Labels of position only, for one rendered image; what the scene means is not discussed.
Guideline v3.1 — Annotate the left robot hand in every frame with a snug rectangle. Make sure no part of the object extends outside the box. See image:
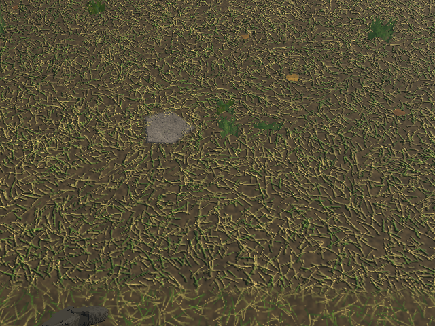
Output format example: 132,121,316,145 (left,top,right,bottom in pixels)
41,306,108,326

